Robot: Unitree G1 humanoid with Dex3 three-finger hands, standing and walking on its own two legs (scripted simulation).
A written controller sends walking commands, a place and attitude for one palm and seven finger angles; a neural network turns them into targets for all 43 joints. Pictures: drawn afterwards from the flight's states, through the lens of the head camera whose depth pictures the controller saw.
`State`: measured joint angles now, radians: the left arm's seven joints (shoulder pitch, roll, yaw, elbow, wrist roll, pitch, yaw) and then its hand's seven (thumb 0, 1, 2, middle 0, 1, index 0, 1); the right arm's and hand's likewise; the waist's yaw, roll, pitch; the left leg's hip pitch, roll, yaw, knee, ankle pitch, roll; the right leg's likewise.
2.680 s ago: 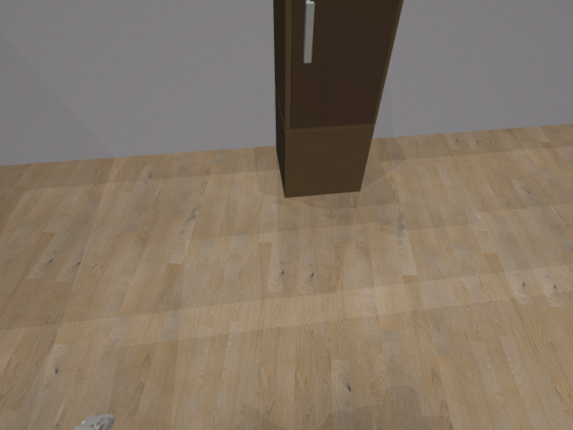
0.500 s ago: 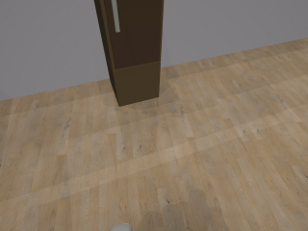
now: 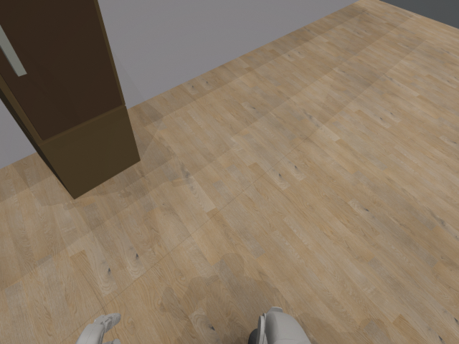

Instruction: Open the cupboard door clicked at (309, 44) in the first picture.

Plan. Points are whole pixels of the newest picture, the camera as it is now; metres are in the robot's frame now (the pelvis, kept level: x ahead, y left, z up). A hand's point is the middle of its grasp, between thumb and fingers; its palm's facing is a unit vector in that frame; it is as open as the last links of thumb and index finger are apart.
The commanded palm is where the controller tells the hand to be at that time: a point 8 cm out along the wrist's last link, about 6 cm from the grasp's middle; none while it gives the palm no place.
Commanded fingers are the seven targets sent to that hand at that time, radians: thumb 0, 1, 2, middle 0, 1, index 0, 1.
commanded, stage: walk to a spot facing it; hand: left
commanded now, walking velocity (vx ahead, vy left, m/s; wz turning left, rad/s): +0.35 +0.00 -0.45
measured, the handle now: (1, 41) +0.85 +0.67 +0.04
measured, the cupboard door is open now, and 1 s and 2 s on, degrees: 0 0 0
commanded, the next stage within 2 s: turn to face it in 0.86 s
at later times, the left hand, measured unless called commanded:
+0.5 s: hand (154, 281) +0.27 +0.16 -0.17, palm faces -0.09 -0.97 -0.22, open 7.3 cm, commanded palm none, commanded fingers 0.00 0.90 0.90 -0.20 -0.30 -0.20 -0.30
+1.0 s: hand (190, 193) +0.51 +0.11 -0.18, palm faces -0.35 -0.92 -0.16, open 7.4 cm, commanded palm none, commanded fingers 0.00 0.90 0.90 -0.20 -0.30 -0.20 -0.30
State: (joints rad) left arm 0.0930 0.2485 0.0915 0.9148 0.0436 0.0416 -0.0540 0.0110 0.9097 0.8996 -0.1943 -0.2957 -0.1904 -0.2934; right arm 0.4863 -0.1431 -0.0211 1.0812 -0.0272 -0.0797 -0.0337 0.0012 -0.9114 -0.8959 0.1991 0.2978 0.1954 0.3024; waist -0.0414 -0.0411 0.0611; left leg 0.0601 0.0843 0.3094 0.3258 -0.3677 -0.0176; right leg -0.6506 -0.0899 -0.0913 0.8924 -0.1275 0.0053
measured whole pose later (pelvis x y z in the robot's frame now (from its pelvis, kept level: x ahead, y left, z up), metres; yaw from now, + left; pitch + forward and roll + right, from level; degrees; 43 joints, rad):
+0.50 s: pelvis +0.20 -0.03 +0.00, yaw -9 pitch +0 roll -2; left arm 0.28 0.21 0.06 1.02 0.03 -0.05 0.00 -0.01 0.93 0.90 -0.20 -0.30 -0.20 -0.29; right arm 0.19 -0.18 -0.05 0.98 -0.03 -0.03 0.01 0.00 -0.93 -0.90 0.20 0.30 0.19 0.30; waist 0.01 0.01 0.00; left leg -0.52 0.15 0.07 0.82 -0.23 -0.05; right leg -0.17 0.08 -0.07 0.42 -0.24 -0.08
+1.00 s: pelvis +0.38 -0.04 +0.00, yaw -23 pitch -1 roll +0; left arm 0.19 0.19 0.10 1.00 0.04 0.04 -0.03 0.01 0.91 0.90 -0.20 -0.30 -0.19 -0.29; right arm 0.37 -0.15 -0.05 1.07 -0.03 -0.06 -0.03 -0.01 -0.93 -0.90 0.20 0.30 0.20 0.30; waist -0.01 -0.03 0.08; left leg -0.01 0.12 0.34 0.40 -0.36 -0.03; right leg -0.59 -0.10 -0.12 0.83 -0.18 0.02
